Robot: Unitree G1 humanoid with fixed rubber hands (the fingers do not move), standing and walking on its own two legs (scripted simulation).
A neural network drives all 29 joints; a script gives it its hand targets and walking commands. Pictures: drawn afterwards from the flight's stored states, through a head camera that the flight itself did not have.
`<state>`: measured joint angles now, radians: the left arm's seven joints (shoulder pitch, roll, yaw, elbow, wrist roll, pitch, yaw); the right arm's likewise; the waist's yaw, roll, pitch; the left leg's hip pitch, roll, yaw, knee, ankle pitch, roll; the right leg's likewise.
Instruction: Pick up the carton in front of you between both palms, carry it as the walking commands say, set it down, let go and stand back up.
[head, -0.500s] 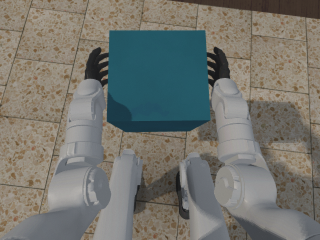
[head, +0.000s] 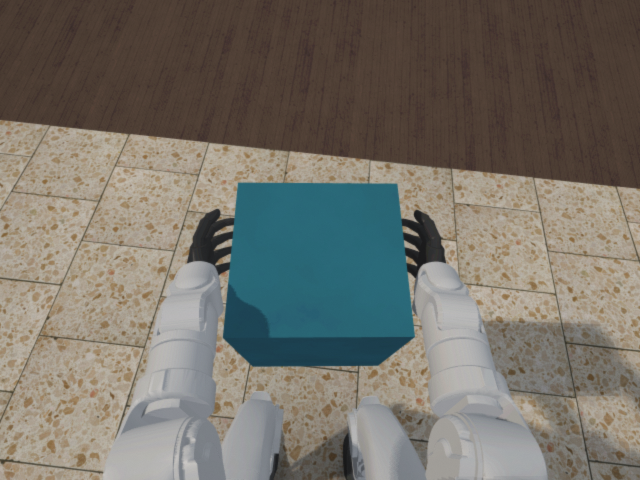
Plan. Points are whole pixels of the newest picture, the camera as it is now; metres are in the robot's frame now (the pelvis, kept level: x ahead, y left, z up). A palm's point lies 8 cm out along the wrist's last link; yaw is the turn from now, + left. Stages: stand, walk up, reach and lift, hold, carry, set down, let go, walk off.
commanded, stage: reach and lift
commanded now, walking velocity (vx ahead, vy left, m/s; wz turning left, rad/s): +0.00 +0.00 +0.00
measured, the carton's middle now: (316, 285) +0.37 +0.01 -0.10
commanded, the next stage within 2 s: hold in 1.52 s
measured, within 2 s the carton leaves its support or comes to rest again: neither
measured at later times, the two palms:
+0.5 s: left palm (172, 244) +0.33 +0.15 +0.12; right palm (486, 250) +0.33 -0.15 +0.12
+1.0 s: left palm (164, 237) +0.33 +0.16 +0.13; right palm (494, 245) +0.33 -0.15 +0.13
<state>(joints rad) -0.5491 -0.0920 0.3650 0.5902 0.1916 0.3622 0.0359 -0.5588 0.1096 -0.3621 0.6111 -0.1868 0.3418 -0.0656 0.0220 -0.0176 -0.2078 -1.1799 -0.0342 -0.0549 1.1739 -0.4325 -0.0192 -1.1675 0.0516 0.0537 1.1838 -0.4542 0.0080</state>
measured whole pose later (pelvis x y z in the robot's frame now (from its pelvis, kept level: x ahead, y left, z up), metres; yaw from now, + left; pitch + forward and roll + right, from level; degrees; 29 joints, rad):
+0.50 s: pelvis +0.04 +0.00 +0.10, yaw +0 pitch +1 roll +0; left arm -0.26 -0.15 0.27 0.40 0.22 0.55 0.02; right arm -0.27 0.15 -0.27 0.41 -0.21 0.53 -0.04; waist 0.01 -0.01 -0.09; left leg -0.32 -0.02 -0.07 0.57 -0.26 -0.01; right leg -0.31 0.03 0.06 0.57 -0.28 0.00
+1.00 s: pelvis +0.03 +0.00 +0.11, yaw +0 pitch -4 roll +0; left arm -0.34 -0.17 0.31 0.38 0.29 0.62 -0.01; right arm -0.34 0.16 -0.32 0.39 -0.29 0.61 0.01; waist 0.00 -0.01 0.03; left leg -0.19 -0.02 -0.06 0.48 -0.21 0.00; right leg -0.17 0.02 0.07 0.48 -0.23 0.00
